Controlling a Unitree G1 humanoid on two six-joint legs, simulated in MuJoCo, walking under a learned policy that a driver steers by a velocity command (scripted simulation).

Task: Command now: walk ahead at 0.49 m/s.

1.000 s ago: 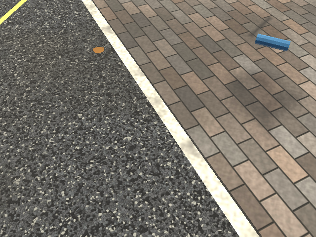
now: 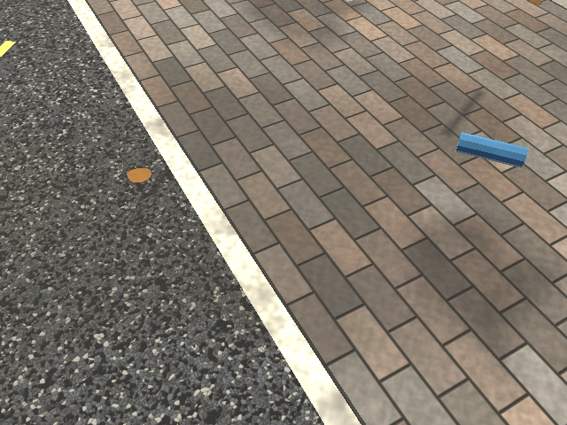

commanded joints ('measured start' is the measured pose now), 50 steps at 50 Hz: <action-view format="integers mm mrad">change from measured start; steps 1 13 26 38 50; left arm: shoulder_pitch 36 -179 51 166 0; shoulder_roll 46 82 86 147 140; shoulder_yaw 14 18 37 57 54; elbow -42 -131 -3 44 -115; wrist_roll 13 -9 34 8 8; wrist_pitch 3 -30 -47 7 -54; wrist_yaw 7 -48 -27 14 -7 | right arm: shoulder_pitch -40 88 -4 -341 -111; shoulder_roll -131 -189 -69 -33 -115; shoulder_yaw -20 -40 -42 -30 -71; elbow -54 -6 -89 -266 -276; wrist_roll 1 27 38 29 18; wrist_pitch -18 32 58 52 29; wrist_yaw -19 -41 -43 23 -7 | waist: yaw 47 11 12 95 43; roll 78 113 -29 1 33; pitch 55 43 14 113 -72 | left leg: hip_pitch -107 191 -523 -615 85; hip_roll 279 345 212 178 274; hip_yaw -208 -184 -200 -30 -437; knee -209 -11 842 389 -40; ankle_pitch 62 203 14 96 155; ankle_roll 172 85 -41 -6 218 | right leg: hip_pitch -23 141 516 782 10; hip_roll -43 69 -121 -181 -5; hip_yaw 2 -71 -56 -253 34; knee -136 -643 -997 -933 64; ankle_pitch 158 109 307 461 -123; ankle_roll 27 -26 -128 -95 27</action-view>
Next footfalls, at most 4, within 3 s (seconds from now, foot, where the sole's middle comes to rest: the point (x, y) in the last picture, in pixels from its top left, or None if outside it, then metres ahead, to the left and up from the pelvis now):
0.30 right None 0.34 -0.17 -0.78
0.88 left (245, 392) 0.60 0.10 -0.78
1.36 right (263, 276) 0.94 0.06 -0.78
1.86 left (135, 275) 0.96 0.42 -0.78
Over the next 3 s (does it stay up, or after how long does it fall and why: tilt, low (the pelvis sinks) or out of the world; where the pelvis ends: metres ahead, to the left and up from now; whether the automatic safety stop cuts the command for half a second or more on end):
stays up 1.45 0.55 -0.01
